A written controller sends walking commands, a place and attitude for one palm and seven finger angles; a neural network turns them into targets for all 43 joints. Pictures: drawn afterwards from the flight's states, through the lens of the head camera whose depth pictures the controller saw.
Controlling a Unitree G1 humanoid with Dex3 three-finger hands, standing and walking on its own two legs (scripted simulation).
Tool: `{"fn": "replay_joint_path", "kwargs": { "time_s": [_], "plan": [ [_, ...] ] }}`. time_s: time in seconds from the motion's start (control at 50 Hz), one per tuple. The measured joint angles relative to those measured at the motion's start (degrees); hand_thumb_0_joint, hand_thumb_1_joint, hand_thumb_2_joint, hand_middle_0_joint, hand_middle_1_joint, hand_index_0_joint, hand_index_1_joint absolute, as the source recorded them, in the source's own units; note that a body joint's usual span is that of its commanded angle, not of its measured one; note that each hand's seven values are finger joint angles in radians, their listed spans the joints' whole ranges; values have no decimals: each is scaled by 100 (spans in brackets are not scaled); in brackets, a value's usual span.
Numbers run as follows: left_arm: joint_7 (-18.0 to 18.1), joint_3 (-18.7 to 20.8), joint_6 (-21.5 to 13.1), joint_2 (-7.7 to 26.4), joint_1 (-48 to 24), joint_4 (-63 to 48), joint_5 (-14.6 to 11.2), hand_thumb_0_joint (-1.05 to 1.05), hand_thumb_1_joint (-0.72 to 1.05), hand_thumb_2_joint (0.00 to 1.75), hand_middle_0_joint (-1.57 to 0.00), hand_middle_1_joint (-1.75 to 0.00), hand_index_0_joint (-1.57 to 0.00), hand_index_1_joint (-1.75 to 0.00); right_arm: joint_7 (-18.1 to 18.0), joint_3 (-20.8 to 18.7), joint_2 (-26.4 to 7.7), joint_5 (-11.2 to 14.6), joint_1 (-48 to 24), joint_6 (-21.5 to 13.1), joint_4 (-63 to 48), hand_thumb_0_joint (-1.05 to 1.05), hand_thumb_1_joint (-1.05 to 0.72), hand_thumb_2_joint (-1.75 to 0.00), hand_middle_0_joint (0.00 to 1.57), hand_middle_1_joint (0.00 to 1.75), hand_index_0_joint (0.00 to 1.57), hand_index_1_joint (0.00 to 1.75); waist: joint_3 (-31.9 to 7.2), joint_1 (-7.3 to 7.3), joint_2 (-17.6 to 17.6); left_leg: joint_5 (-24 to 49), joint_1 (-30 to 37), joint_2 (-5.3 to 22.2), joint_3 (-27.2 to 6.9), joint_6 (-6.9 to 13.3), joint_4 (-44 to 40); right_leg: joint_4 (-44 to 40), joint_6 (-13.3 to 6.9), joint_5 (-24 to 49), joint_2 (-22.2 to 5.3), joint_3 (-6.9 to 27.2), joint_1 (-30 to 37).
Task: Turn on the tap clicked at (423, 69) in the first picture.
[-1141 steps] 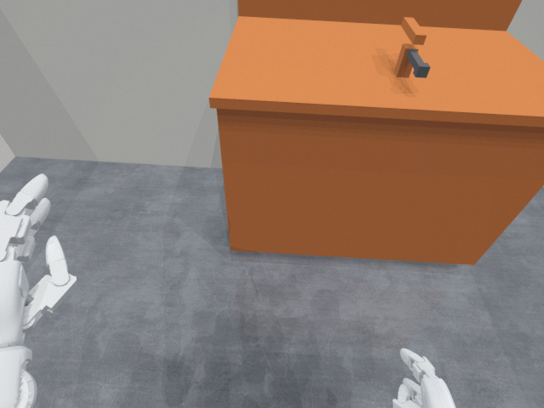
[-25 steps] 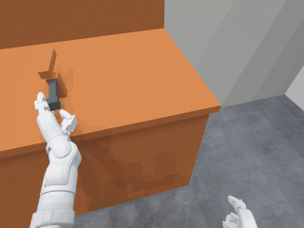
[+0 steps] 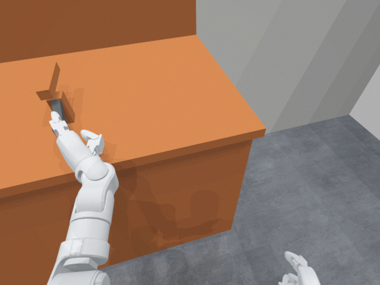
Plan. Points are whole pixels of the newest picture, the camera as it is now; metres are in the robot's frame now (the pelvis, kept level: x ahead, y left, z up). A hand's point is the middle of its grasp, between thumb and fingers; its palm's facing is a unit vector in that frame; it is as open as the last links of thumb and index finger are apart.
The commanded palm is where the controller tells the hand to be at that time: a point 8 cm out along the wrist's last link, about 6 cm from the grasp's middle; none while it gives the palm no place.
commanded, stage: push the lever round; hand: left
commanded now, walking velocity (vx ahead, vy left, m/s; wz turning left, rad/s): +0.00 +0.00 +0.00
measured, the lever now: (61, 129) +0.40 +0.32 +0.13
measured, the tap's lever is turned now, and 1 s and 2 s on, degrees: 11 23 22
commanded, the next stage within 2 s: lift the hand up off the lever in 1.34 s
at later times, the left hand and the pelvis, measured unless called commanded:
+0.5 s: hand (109, 130) +0.40 +0.21 +0.13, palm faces +0.81 -0.57 -0.11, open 8.1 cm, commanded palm +0.36 +0.23 +0.12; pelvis +0.00 +0.00 +0.00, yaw +1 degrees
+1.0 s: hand (120, 123) +0.44 +0.20 +0.11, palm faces +0.82 -0.55 -0.14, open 7.9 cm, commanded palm +0.38 +0.22 +0.12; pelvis +0.01 -0.01 -0.01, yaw +0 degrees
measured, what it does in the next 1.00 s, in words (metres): stands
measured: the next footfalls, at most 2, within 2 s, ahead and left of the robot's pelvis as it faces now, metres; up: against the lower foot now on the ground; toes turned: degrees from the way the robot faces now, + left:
none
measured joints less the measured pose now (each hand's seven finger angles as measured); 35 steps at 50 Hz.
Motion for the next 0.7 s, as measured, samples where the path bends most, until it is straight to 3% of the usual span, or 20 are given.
{"fn": "replay_joint_path", "kwargs": {
  "time_s": [0.38, 0.7],
  "plan": [
    [690, 117, -70, -156, -694, 719, 222, 2, 90, 89, -15, -15, -11, -15, 125, -128, -25, -44, 74, 94, 144, 1, -90, -90, 20, 30, 20, 30, -104, -61, 10, -21, -262, 3, -87, -21, 99, 23, 2, -15, 1, -94, -209],
    [1307, 280, 68, -346, -1666, 1719, 488, 2, 90, 89, -15, -15, -3, -14, 325, -128, 92, -160, 51, 122, 254, 1, -90, -90, 20, 30, 20, 30, -232, -111, 8, -73, -584, -20, -121, -39, 294, 235, -6, -95, -29, -150, -528]
  ]
}}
